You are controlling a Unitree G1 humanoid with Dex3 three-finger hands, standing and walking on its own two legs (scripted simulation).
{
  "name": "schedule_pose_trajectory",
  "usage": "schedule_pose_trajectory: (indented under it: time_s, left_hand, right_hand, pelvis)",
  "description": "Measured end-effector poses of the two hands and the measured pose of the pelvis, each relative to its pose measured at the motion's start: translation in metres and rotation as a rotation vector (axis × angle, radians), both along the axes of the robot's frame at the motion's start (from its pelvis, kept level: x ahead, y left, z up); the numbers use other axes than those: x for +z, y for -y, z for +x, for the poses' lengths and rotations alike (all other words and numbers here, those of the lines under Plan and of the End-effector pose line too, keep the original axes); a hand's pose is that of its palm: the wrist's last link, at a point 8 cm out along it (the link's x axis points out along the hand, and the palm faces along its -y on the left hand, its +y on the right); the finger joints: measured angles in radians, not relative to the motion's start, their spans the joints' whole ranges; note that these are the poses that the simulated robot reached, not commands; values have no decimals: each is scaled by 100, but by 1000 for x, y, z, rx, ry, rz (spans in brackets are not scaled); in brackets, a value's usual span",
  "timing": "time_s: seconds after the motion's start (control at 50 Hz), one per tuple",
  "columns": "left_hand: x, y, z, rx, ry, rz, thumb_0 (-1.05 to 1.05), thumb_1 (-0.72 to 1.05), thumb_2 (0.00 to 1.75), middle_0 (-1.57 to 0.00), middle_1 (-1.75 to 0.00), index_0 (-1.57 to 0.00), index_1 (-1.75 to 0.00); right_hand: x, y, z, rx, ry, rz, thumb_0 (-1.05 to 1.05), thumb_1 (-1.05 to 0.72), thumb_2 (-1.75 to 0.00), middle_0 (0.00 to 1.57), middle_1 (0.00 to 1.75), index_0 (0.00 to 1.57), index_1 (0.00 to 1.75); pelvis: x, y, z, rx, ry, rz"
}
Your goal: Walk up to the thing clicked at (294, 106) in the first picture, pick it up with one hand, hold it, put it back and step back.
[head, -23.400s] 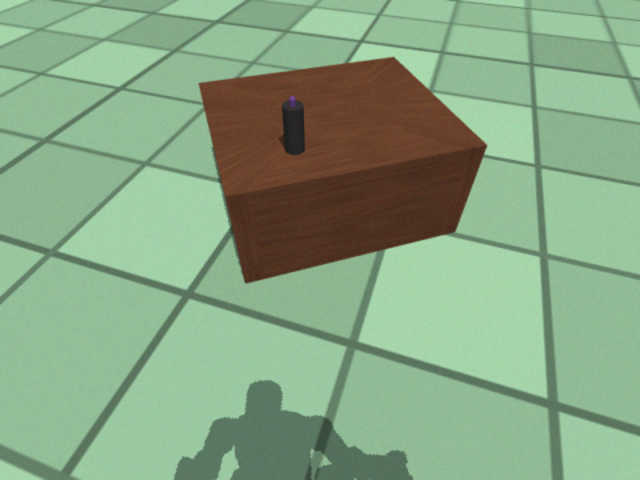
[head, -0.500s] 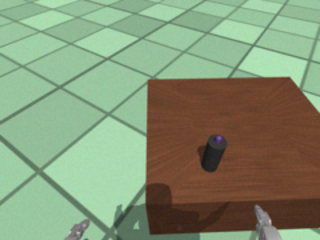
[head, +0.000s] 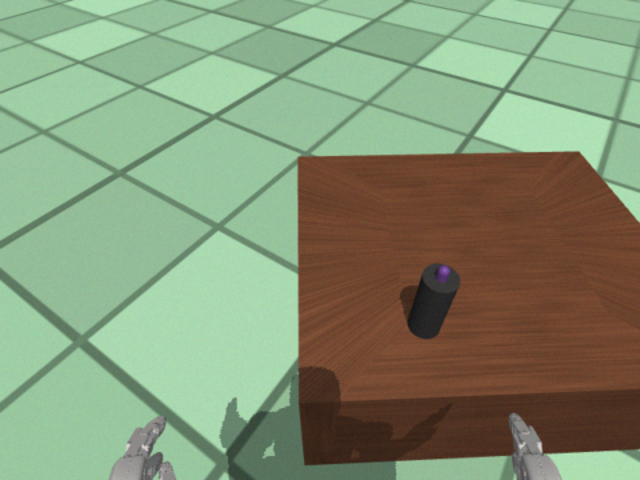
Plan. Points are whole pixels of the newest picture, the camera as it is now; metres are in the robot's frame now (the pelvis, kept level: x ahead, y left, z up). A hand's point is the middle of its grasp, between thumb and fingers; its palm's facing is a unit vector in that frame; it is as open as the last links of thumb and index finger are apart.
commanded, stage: home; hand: right
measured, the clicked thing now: (433, 298) +0.52 -0.21 -0.18
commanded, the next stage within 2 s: stand in 1.44 s
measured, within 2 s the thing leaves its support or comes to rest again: neither
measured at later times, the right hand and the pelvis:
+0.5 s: hand out of the picture +0.13 -0.26 -0.10, palm faces -0.02 +0.92 -0.39, open 17.4 cm; pelvis +0.02 -0.02 +0.02, yaw +0 degrees
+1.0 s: hand out of the picture +0.08 -0.26 -0.10, palm faces -0.02 +0.92 -0.39, open 17.2 cm; pelvis +0.01 -0.02 +0.05, yaw +0 degrees
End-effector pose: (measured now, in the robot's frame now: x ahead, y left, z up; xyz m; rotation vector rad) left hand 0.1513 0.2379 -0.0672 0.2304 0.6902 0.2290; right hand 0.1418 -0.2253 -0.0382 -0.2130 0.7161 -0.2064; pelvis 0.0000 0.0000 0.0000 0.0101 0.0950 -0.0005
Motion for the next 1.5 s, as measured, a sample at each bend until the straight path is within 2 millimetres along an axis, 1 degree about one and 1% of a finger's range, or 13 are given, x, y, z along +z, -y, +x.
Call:
schedule_pose_trajectory:
  time_s: [0.1,0.22,0.26,0.3,0.36,0.44,0.5,0.56,0.7,0.82,1.2,1.38,1.5]
  left_hand:
    - [-1,6,2,-4,-8,6,1,90,90,-21,-30,-20,-30]
    - [-1,14,6,5,0,0,1,90,90,-21,-30,-20,-30]
    - [-5,15,6,-61,-53,30,1,90,90,-21,-30,-20,-30]
    - [-12,13,5,-114,-135,42,1,90,90,-21,-30,-20,-30]
    - [-18,4,0,-113,-215,30,1,90,90,-21,-30,-20,-30]
    - [-20,-8,-12,-77,-287,20,1,90,90,-21,-30,-20,-30]
    - [-22,-14,-22,-54,-344,17,1,90,90,-21,-30,-20,-30]
    - [-24,-16,-32,-35,-393,9,1,91,90,-21,-30,-20,-30]
    - [-24,-17,-50,-12,-473,-17,1,91,90,-21,-30,-20,-30]
    - [-20,-19,-60,-2,-504,-28,1,91,90,-21,-30,-20,-30]
    - [-15,-40,-93,37,-571,-14,0,91,90,-21,-30,-20,-30]
    - [-15,-44,-99,36,-584,-20,0,91,90,-21,-30,-20,-30]
    - [-15,-45,-102,37,-604,-19,0,91,90,-21,-30,-20,-30]
  right_hand:
    - [3,8,7,-2,6,-14,-1,56,-4,6,5,6,5]
    - [5,12,19,10,14,-15,-1,56,-5,6,5,6,5]
    - [-2,16,22,77,-9,-49,-1,55,-5,6,5,6,5]
    - [-12,26,21,125,-67,-74,-1,54,-5,6,5,6,6]
    - [-19,47,13,127,-145,-94,-1,53,-6,6,5,6,6]
    - [-22,70,-4,79,-231,-116,-1,53,-6,6,5,6,6]
    - [-23,81,-17,45,-289,-126,-1,53,-6,6,5,6,6]
    - [-23,87,-29,22,-338,-130,-1,53,-6,6,5,6,6]
    - [-21,87,-49,-11,-423,-120,-1,52,-6,6,5,6,6]
    - [-20,84,-58,-24,-458,-110,-1,50,-8,6,6,6,6]
    - [-19,80,-79,-33,-519,-102,0,51,-7,6,6,6,6]
    - [-21,75,-85,-34,-536,-97,0,52,-6,6,5,6,6]
    - [-23,73,-85,-32,-550,-91,0,52,-6,6,5,6,6]
  pelvis:
    - [0,5,4,0,-4,5]
    - [1,12,10,6,-6,11]
    - [4,14,10,4,21,10]
    - [7,16,11,1,41,7]
    - [11,18,13,0,57,3]
    - [17,20,18,-1,71,-3]
    - [23,22,23,-3,82,-7]
    - [28,23,25,-3,95,-10]
    - [39,22,25,-5,122,-18]
    - [46,20,21,-5,142,-20]
    - [53,10,7,-1,162,-18]
    - [53,6,4,0,159,-17]
    - [54,4,6,1,147,-14]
